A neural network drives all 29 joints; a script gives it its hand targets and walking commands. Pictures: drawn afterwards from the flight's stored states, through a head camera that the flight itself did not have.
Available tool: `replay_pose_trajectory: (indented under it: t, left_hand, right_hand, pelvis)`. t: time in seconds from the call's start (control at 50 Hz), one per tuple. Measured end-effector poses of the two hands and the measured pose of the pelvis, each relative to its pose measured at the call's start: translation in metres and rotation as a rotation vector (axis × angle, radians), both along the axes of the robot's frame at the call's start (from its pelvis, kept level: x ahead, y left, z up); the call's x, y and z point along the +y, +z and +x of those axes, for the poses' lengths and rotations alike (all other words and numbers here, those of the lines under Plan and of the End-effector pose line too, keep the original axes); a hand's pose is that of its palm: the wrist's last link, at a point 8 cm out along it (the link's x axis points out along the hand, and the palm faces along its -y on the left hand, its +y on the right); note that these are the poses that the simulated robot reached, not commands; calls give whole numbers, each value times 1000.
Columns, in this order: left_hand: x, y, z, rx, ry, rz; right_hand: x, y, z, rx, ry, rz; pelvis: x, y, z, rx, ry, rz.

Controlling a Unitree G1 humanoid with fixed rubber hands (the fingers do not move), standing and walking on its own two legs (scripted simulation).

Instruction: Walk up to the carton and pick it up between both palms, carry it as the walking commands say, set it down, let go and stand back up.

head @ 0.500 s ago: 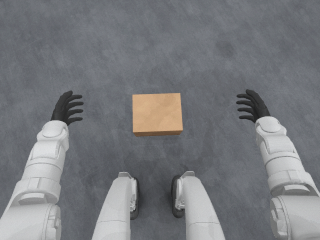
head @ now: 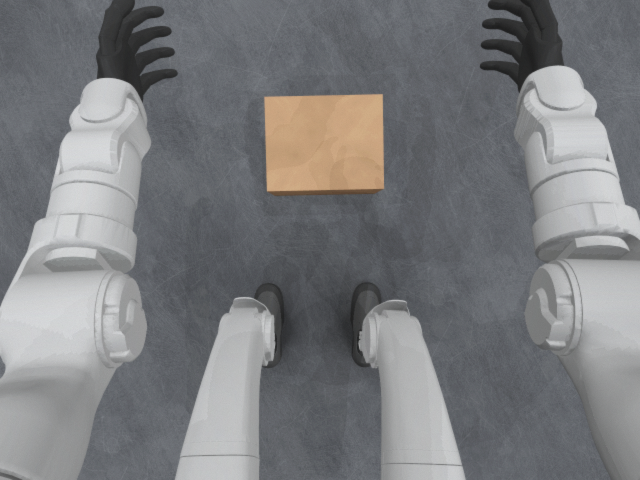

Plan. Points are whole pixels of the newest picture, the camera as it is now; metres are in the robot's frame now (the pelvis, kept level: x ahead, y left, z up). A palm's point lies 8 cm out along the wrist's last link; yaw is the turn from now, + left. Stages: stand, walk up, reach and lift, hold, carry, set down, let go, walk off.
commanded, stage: reach and lift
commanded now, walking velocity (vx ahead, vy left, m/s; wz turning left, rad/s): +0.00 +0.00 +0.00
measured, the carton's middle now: (324, 149) +0.53 +0.01 -0.58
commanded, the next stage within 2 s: none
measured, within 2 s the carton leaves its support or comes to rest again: neither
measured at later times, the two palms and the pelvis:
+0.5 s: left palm (170, 121) +0.49 +0.22 -0.22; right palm (486, 107) +0.52 -0.20 -0.21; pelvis -0.02 +0.00 -0.07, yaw +1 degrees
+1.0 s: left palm (211, 144) +0.49 +0.21 -0.39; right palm (426, 138) +0.52 -0.17 -0.38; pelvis -0.05 +0.01 -0.22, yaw +0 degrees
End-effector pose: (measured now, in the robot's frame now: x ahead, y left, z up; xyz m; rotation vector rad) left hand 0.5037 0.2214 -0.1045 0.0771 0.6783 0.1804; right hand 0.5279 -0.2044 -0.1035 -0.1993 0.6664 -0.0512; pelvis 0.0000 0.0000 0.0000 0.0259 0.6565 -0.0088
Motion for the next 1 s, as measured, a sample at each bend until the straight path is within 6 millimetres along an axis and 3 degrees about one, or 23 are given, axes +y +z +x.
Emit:
replay_pose_trajectory:
  t: [0.08,0.24,0.34,0.46,0.6,0.78,0.92,1.0]
  left_hand:
    - [6,-6,1,13,33,-10]
    - [7,-26,-3,9,27,-30]
    - [5,-46,-5,10,26,-45]
    - [-2,-92,-11,34,18,-56]
    - [-12,-153,-5,21,19,-51]
    - [-13,-219,-2,8,47,-32]
    - [-13,-270,-7,-2,60,-35]
    - [-13,-283,-9,0,61,-44]
  right_hand:
    - [0,-1,10,-4,-16,16]
    - [-6,-27,0,24,-53,37]
    - [-3,-46,-4,16,-47,43]
    - [3,-88,-8,23,-50,70]
    - [10,-154,-6,26,-63,86]
    - [17,-222,-9,17,-80,48]
    - [33,-265,-9,-13,-68,41]
    - [35,-280,-12,8,-72,32]
  pelvis:
    - [0,-2,5,41,5,1]
    - [1,-8,5,100,9,-2]
    - [2,-23,-2,137,10,-3]
    - [2,-58,-18,156,11,-1]
    - [1,-111,-32,153,11,3]
    - [1,-158,-44,17,8,3]
    - [4,-194,-51,-73,7,-2]
    - [6,-217,-53,-97,9,-6]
